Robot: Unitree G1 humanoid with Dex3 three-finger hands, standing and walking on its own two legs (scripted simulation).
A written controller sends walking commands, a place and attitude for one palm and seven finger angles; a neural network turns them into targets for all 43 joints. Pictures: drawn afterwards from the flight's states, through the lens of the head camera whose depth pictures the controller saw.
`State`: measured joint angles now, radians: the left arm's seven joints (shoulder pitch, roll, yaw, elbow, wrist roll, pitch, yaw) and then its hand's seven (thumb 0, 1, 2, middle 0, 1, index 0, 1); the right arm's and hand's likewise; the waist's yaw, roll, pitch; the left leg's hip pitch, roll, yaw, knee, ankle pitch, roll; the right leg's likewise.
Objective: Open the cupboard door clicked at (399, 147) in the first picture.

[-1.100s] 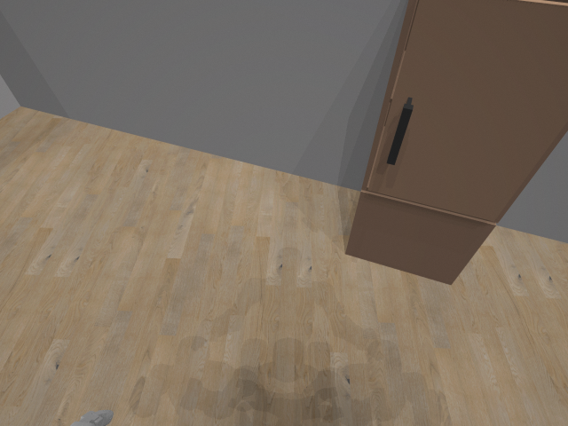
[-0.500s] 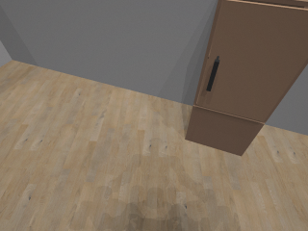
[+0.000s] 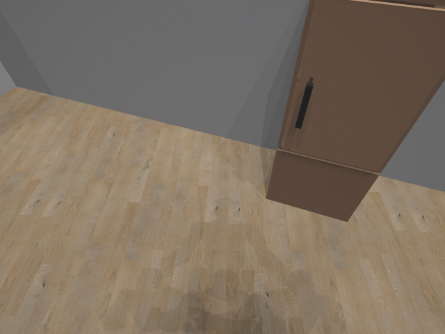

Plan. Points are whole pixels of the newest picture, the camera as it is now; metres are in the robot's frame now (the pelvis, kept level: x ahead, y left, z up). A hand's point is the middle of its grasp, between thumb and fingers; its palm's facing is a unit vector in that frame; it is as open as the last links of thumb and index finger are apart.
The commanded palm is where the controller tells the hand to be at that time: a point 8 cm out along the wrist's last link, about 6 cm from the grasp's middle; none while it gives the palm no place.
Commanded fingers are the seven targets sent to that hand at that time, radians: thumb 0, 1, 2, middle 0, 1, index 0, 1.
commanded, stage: look at it before walking up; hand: left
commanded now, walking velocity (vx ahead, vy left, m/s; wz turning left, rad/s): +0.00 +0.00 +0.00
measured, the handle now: (304, 103) +0.88 -0.25 -0.09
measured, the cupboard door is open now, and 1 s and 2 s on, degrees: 0 0 0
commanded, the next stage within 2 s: turn to face it in 0.54 s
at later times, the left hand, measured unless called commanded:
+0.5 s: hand out of the picture +0.09 +0.25 -0.15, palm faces -0.03 -0.94 -0.34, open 7.4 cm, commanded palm none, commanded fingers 0.00 0.90 0.90 -0.20 -0.30 -0.20 -0.30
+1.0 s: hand out of the picture +0.08 +0.20 -0.17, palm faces -0.11 -0.96 -0.27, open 7.4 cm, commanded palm none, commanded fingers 0.00 0.90 0.90 -0.20 -0.30 -0.20 -0.30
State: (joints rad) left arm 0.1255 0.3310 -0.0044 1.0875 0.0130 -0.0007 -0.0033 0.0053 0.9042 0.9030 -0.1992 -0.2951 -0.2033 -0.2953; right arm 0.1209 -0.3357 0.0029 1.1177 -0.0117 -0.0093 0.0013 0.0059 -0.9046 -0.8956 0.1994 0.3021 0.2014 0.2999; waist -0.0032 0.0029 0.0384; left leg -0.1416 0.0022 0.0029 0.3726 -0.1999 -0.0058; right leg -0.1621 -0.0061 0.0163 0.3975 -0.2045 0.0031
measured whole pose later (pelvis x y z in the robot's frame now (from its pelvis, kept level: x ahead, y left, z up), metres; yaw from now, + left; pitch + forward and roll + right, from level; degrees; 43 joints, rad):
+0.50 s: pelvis +0.01 +0.00 +0.00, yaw +0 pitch -2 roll +0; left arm 0.12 0.34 0.00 1.09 0.01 0.00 0.00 0.01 0.90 0.90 -0.20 -0.30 -0.20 -0.30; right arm 0.10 -0.34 0.00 1.11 -0.01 -0.01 0.00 0.01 -0.90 -0.90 0.20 0.30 0.20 0.30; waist 0.00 0.00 0.04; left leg -0.12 0.01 0.00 0.35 -0.20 -0.01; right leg -0.14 0.00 0.02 0.38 -0.21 0.00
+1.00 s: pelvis +0.00 -0.01 -0.01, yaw -6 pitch -1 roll +1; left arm 0.19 0.25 0.01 1.00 0.02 0.05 0.00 0.00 0.91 0.90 -0.20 -0.29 -0.20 -0.29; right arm 0.14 -0.25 -0.02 1.02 -0.01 0.02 -0.02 0.00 -0.91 -0.90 0.20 0.30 0.20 0.30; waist 0.00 -0.01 0.07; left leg -0.21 0.04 0.10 0.52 -0.29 -0.02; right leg -0.28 0.04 0.11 0.56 -0.27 -0.01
